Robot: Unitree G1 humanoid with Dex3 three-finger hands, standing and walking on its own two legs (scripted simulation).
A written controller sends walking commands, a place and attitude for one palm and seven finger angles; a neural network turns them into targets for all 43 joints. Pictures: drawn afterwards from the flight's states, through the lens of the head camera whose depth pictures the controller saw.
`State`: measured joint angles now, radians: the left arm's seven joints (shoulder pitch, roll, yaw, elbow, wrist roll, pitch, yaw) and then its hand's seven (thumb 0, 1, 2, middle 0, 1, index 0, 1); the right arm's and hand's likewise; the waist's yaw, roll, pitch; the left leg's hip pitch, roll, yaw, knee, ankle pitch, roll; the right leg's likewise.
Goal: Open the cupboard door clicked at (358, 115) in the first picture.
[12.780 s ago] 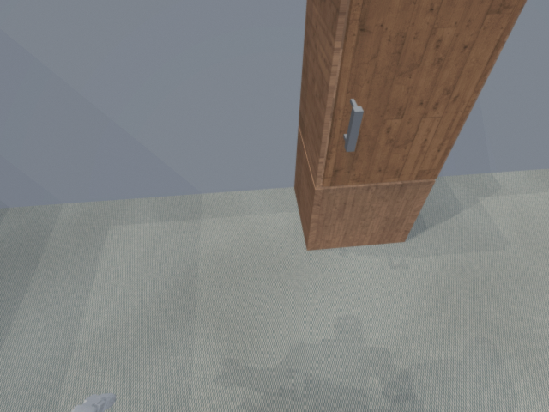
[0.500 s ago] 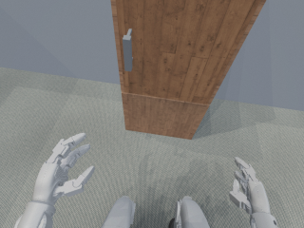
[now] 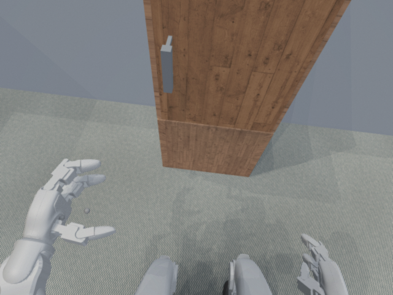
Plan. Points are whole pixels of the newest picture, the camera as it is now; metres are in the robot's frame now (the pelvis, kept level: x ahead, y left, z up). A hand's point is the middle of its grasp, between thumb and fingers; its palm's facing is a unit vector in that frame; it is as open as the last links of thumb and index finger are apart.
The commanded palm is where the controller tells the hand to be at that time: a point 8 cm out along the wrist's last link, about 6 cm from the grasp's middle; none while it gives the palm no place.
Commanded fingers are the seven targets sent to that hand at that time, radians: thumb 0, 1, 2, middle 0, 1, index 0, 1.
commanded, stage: raise the hand with hooked fingers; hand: left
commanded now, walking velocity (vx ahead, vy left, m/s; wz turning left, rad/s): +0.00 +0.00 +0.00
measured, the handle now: (168, 65) +0.66 +0.12 +0.04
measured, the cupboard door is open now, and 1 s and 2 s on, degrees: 0 0 0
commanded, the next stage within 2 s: move the hooked fingers beside the handle in 1.06 s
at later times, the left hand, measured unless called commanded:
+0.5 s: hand (83, 185) +0.30 +0.23 +0.05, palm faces -0.07 -0.99 -0.08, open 13.9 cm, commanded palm +0.28 +0.29 +0.05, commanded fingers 0.00 -0.50 0.30 -0.30 -1.20 -0.30 -1.20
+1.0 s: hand (80, 187) +0.29 +0.24 +0.05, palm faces -0.06 -1.00 -0.07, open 13.9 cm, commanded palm +0.27 +0.29 +0.05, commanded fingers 0.00 -0.50 0.30 -0.30 -1.20 -0.30 -1.20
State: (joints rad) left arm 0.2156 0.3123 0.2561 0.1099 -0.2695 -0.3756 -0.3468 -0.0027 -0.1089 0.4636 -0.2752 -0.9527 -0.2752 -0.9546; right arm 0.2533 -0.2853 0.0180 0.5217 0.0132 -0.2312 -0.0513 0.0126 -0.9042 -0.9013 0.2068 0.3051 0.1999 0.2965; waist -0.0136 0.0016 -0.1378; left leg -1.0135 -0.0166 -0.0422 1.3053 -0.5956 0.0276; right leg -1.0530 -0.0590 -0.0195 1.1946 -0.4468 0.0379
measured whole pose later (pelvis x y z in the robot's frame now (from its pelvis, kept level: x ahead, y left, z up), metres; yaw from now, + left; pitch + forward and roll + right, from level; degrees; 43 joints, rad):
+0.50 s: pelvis +0.02 -0.03 +0.00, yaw +0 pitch +20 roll -3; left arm 0.07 0.41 0.43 0.27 -0.37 -0.32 -0.56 -0.02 -0.49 0.30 -0.30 -1.20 -0.30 -1.20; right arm 0.21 -0.27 0.03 0.52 0.02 -0.20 -0.05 0.01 -0.90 -0.90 0.21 0.31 0.20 0.30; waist -0.01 0.01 -0.13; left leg -1.02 0.02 -0.07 1.30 -0.62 -0.02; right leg -1.07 -0.03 -0.05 1.21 -0.48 0.02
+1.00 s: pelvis +0.01 -0.03 +0.00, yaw -1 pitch +19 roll -2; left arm 0.03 0.42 0.46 0.36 -0.37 -0.35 -0.58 -0.02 -0.49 0.30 -0.30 -1.20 -0.30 -1.20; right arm 0.25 -0.28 0.02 0.51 0.03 -0.18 -0.05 0.01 -0.91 -0.90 0.21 0.30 0.20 0.30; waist -0.03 0.01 -0.13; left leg -1.01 0.02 -0.06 1.28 -0.60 -0.02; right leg -1.08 -0.03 -0.03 1.20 -0.46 0.02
